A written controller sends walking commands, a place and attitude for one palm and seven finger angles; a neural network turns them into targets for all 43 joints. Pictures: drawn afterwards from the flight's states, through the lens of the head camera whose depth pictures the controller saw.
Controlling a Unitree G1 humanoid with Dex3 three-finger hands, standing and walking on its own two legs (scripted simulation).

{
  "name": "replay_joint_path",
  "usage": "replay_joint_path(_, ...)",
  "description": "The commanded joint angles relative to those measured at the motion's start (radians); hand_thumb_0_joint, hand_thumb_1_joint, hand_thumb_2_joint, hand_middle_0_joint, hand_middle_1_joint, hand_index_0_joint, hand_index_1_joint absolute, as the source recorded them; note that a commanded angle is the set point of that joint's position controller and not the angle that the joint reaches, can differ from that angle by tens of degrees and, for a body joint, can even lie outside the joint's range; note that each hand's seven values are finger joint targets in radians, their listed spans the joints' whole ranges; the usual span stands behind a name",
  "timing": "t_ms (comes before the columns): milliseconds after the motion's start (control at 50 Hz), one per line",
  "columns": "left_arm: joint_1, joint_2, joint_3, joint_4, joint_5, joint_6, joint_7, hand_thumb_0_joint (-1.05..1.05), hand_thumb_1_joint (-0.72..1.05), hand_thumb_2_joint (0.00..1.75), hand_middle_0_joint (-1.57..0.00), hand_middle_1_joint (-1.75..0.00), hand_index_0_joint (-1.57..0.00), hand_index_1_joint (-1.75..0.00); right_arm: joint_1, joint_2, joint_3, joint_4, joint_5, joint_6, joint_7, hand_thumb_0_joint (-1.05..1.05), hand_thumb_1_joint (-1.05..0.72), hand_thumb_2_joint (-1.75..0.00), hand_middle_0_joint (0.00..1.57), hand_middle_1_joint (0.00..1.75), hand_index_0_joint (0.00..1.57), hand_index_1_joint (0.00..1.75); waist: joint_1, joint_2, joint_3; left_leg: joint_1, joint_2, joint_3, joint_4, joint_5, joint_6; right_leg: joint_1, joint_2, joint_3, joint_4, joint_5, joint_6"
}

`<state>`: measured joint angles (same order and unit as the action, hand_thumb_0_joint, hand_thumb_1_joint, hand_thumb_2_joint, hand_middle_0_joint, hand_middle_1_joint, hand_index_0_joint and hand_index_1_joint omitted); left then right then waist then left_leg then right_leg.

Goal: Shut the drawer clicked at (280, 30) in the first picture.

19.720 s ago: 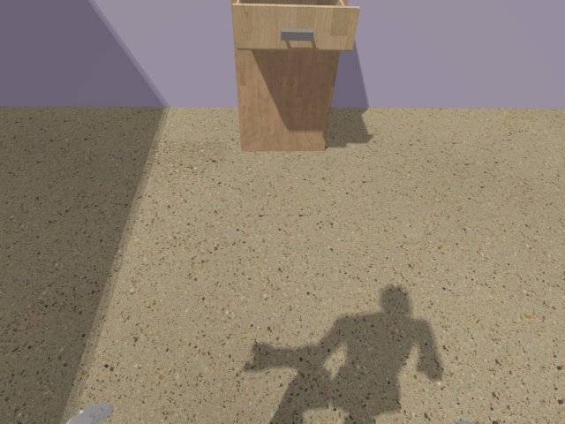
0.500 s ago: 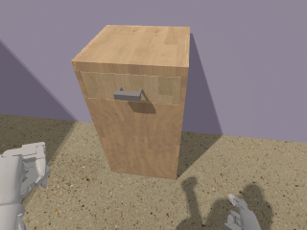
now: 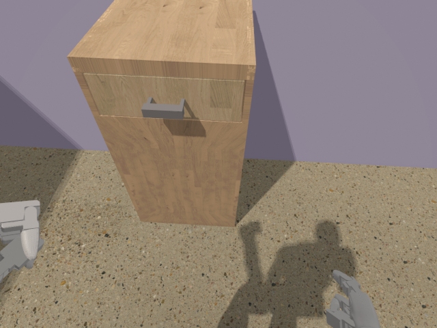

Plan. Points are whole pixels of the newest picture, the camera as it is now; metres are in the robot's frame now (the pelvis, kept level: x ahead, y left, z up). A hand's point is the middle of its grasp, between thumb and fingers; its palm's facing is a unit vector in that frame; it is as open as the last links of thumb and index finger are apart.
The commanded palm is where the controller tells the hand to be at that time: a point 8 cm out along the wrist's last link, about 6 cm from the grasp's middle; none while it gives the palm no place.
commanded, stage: step back with the hand held close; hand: left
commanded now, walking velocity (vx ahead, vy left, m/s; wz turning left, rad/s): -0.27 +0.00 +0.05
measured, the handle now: (164, 106) +0.66 +0.19 +0.01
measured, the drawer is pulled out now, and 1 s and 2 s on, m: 0.00 0.00 0.00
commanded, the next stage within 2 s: stop stepping back and stand still in 0.98 s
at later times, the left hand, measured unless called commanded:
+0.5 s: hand out of the picture +0.12 +0.24 +0.16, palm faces +0.41 -0.76 -0.51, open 3.2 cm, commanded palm +0.05 +0.28 +0.18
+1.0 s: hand out of the picture +0.06 +0.23 +0.17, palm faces +0.30 -0.87 -0.38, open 3.3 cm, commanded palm -0.02 +0.27 +0.18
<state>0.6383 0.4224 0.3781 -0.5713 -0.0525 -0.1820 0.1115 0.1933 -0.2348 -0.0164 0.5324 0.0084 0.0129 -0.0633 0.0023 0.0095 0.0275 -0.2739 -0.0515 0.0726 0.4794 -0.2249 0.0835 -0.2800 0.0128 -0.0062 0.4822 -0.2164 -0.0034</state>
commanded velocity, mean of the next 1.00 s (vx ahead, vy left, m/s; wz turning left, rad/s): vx -0.37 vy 0.00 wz -0.01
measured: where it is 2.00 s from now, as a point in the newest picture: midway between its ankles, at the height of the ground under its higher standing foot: outside the picture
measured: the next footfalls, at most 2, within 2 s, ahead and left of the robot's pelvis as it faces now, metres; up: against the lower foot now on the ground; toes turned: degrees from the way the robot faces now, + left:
right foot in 1.10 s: -0.26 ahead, -0.12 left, +0.00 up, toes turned -5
left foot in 1.34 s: -0.18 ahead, +0.11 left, +0.00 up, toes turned +4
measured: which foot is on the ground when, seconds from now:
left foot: down 0.00-1.00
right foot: down 0.00-0.68, up 0.70-1.00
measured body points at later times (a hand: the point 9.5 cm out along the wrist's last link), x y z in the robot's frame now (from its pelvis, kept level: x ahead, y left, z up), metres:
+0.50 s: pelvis -0.07 -0.01 -0.02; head -0.04 +0.00 +0.43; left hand +0.09 +0.28 +0.19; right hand +0.11 -0.24 -0.09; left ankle +0.02 +0.06 -0.74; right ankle -0.01 -0.12 -0.74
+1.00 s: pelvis -0.16 +0.00 +0.01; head -0.11 +0.04 +0.45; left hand +0.04 +0.27 +0.19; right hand +0.03 -0.21 -0.07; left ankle -0.03 +0.08 -0.74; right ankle -0.29 -0.15 -0.69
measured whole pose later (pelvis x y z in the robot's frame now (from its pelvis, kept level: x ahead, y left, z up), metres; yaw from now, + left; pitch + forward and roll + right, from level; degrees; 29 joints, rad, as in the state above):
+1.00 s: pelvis -0.16 +0.00 +0.01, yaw -2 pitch +6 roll -5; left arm 0.56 0.40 0.37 -0.65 -0.05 -0.27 0.13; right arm 0.15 -0.13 0.02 0.62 -0.04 -0.16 -0.03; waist 0.01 -0.02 -0.01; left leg -0.46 0.07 0.05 0.30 0.06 0.05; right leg -0.22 0.05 0.01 0.69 -0.54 0.00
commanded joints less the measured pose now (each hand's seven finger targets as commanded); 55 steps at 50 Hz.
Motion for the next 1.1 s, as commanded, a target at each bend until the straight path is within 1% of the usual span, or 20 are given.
replay_joint_path(0,0.005,0.117,0.111,-0.159,0.007,-0.065,0.023,0.00,0.90,0.90,-1.40,-1.60,-1.40,-1.60,-0.093,-0.125,-0.046,-0.159,-0.001,-0.067,-0.016,0.00,-0.90,-0.90,0.20,0.30,0.20,0.30,0.008,0.063,-0.120,-0.190,0.189,-0.200,-0.163,0.063,0.007,0.216,-0.028,0.079,0.078,0.198,0.008)
replay_joint_path(120,-0.053,0.109,0.105,-0.180,0.029,-0.087,0.026,0.00,0.90,0.90,-1.40,-1.60,-1.40,-1.60,-0.084,-0.133,-0.045,-0.168,-0.003,-0.086,-0.018,0.00,-0.90,-0.90,0.20,0.30,0.20,0.30,-0.006,0.007,-0.057,-0.349,0.177,-0.235,-0.182,-0.324,0.027,0.208,-0.037,0.132,0.052,0.043,0.001)
replay_joint_path(240,-0.085,0.104,0.105,-0.235,0.047,-0.115,0.038,0.00,0.90,0.90,-1.40,-1.60,-1.40,-1.60,-0.075,-0.138,-0.044,-0.164,-0.014,-0.113,-0.018,0.00,-0.90,-0.90,0.20,0.30,0.20,0.30,-0.010,0.072,-0.056,-0.376,0.193,-0.275,-0.200,-0.444,0.033,0.170,-0.021,0.126,0.062,-0.104,0.001)
replay_joint_path(300,-0.082,0.116,0.131,-0.248,0.059,-0.129,0.041,0.00,0.90,0.90,-1.40,-1.60,-1.40,-1.60,-0.079,-0.136,-0.044,-0.161,-0.015,-0.127,-0.023,0.00,-0.90,-0.90,0.20,0.30,0.20,0.30,-0.001,0.146,-0.085,-0.488,0.266,-0.340,-0.299,-0.493,0.057,0.303,0.037,0.067,0.244,0.034,0.021)
replay_joint_path(360,-0.057,0.136,0.163,-0.221,0.060,-0.133,0.038,0.00,0.90,0.90,-1.40,-1.60,-1.40,-1.60,-0.080,-0.131,-0.051,-0.161,-0.017,-0.136,-0.020,0.00,-0.90,-0.90,0.20,0.30,0.20,0.30,0.001,0.117,-0.094,-0.525,0.271,-0.328,-0.255,-0.433,0.071,0.342,0.045,0.092,0.267,0.074,0.021)
replay_joint_path(440,-0.043,0.125,0.151,-0.207,0.032,-0.154,0.024,0.00,0.90,0.90,-1.40,-1.60,-1.40,-1.60,-0.060,-0.121,-0.055,-0.134,-0.012,-0.134,-0.009,0.00,-0.90,-0.90,0.20,0.30,0.20,0.30,-0.017,-0.024,-0.101,-0.345,0.152,-0.228,-0.056,-0.226,0.018,0.160,-0.042,0.246,0.084,0.233,-0.027)
replay_joint_path(500,-0.044,0.136,0.131,-0.216,0.017,-0.159,0.026,0.00,0.90,0.90,-1.40,-1.60,-1.40,-1.60,-0.045,-0.104,-0.064,-0.114,-0.009,-0.121,0.007,0.00,-0.90,-0.90,0.20,0.30,0.20,0.30,-0.027,-0.112,-0.145,-0.131,0.074,-0.147,0.144,-0.154,-0.045,-0.058,-0.177,0.365,-0.097,0.096,-0.090)
replay_joint_path(560,-0.052,0.167,0.141,-0.250,0.009,-0.166,0.048,0.00,0.90,0.90,-1.40,-1.60,-1.40,-1.60,-0.045,-0.095,-0.067,-0.098,-0.008,-0.107,0.010,0.00,-0.90,-0.90,0.20,0.30,0.20,0.30,-0.033,-0.124,-0.160,-0.005,0.038,-0.126,0.316,-0.127,-0.074,-0.197,-0.258,0.375,-0.190,0.053,-0.140)
replay_joint_path(600,-0.015,0.175,0.154,-0.257,0.011,-0.162,0.053,0.00,0.90,0.90,-1.40,-1.60,-1.40,-1.60,-0.052,-0.085,-0.058,-0.102,-0.006,-0.097,0.006,0.00,-0.90,-0.90,0.20,0.30,0.20,0.30,-0.033,-0.119,-0.163,0.004,0.059,-0.136,0.204,-0.086,-0.066,-0.175,-0.225,0.280,-0.133,0.118,-0.110)
replay_joint_path(620,-0.006,0.180,0.157,-0.270,0.012,-0.161,0.053,0.00,0.90,0.90,-1.40,-1.60,-1.40,-1.60,-0.064,-0.092,-0.055,-0.105,-0.007,-0.096,0.001,0.00,-0.90,-0.90,0.20,0.30,0.20,0.30,-0.032,-0.058,-0.148,-0.004,0.086,-0.166,0.066,-0.040,-0.050,-0.167,-0.162,0.232,-0.077,0.094,-0.073)
replay_joint_path(660,-0.031,0.190,0.165,-0.325,0.030,-0.171,0.047,0.00,0.90,0.90,-1.40,-1.60,-1.40,-1.60,-0.096,-0.124,-0.057,-0.120,-0.014,-0.120,-0.018,0.00,-0.90,-0.90,0.20,0.30,0.20,0.30,-0.020,0.246,-0.140,-0.170,0.265,-0.355,-0.190,0.043,0.019,-0.019,0.042,0.064,0.218,0.038,0.015)
replay_joint_path(680,-0.017,0.200,0.184,-0.305,0.038,-0.178,0.041,0.00,0.90,0.90,-1.40,-1.60,-1.40,-1.60,-0.083,-0.109,-0.060,-0.120,-0.020,-0.143,-0.016,0.00,-0.90,-0.90,0.20,0.30,0.20,0.30,-0.017,0.326,-0.187,-0.254,0.372,-0.438,-0.279,-0.057,0.063,0.068,0.081,0.053,0.428,-0.152,0.019)
replay_joint_path(700,-0.003,0.193,0.195,-0.274,0.040,-0.177,0.040,0.00,0.90,0.90,-1.40,-1.60,-1.40,-1.60,-0.065,-0.107,-0.061,-0.110,-0.036,-0.160,-0.013,0.00,-0.90,-0.90,0.20,0.30,0.20,0.30,-0.018,0.307,-0.178,-0.353,0.427,-0.484,-0.355,-0.265,0.097,0.097,0.094,0.092,0.629,-0.228,0.018)
replay_joint_path(720,-0.061,0.178,0.192,-0.295,0.045,-0.176,0.045,0.00,0.90,0.90,-1.40,-1.60,-1.40,-1.60,-0.063,-0.105,-0.060,-0.100,-0.042,-0.165,-0.010,0.00,-0.90,-0.90,0.20,0.30,0.20,0.30,-0.022,0.247,-0.129,-0.419,0.434,-0.475,-0.358,-0.342,0.115,0.085,0.086,0.116,0.716,-0.208,0.018)
replay_joint_path(780,-0.034,0.126,0.143,-0.272,0.016,-0.165,0.047,0.00,0.90,0.90,-1.40,-1.60,-1.40,-1.60,-0.043,-0.097,-0.070,-0.068,-0.032,-0.187,-0.002,0.00,-0.90,-0.90,0.20,0.30,0.20,0.30,-0.003,0.079,-0.142,-0.067,0.359,-0.334,-0.222,0.046,0.080,-0.127,0.048,0.071,0.534,-0.283,0.019)
replay_joint_path(900,-0.082,0.089,0.053,-0.286,0.003,-0.158,0.028,0.00,0.90,0.90,-1.40,-1.60,-1.40,-1.60,-0.030,-0.092,-0.048,-0.011,-0.039,-0.222,0.012,0.00,-0.90,-0.90,0.20,0.30,0.20,0.30,-0.005,0.237,-0.239,0.226,0.292,-0.247,-0.293,0.131,0.008,-0.116,0.070,-0.020,0.233,-0.347,0.015)
replay_joint_path(1020,-0.004,0.188,0.151,-0.361,-0.035,-0.160,0.013,0.00,0.90,0.90,-1.40,-1.60,-1.40,-1.60,-0.058,-0.070,-0.036,-0.044,-0.051,-0.190,0.026,0.00,-0.90,-0.90,0.20,0.30,0.20,0.30,0.021,0.248,-0.340,0.253,0.236,-0.123,-0.244,0.236,-0.065,0.075,0.070,-0.073,-0.134,-0.169,-0.018)
replay_joint_path(1040,0.018,0.216,0.181,-0.366,-0.043,-0.168,0.009,0.00,0.90,0.90,-1.40,-1.60,-1.40,-1.60,-0.065,-0.069,-0.035,-0.055,-0.048,-0.174,0.026,0.00,-0.90,-0.90,0.20,0.30,0.20,0.30,0.020,0.187,-0.316,0.236,0.202,-0.086,-0.178,0.155,-0.082,0.067,0.028,-0.051,-0.232,-0.091,-0.023)
replay_joint_path(1060,0.052,0.259,0.222,-0.374,-0.047,-0.170,0.012,0.00,0.90,0.90,-1.40,-1.60,-1.40,-1.60,-0.064,-0.062,-0.031,-0.062,-0.044,-0.158,0.024,0.00,-0.90,-0.90,0.20,0.30,0.20,0.30,0.016,0.097,-0.311,0.243,0.149,-0.050,-0.058,0.077,-0.101,0.002,-0.065,0.007,-0.296,-0.030,-0.044)
replay_joint_path(1080,0.076,0.265,0.228,-0.354,-0.056,-0.164,0.017,0.00,0.90,0.90,-1.40,-1.60,-1.40,-1.60,-0.088,-0.051,-0.019,-0.080,-0.030,-0.141,0.019,0.00,-0.90,-0.90,0.20,0.30,0.20,0.30,0.016,-0.064,-0.243,0.205,0.087,-0.017,0.147,-0.029,-0.116,-0.123,-0.202,0.104,-0.345,-0.013,-0.074)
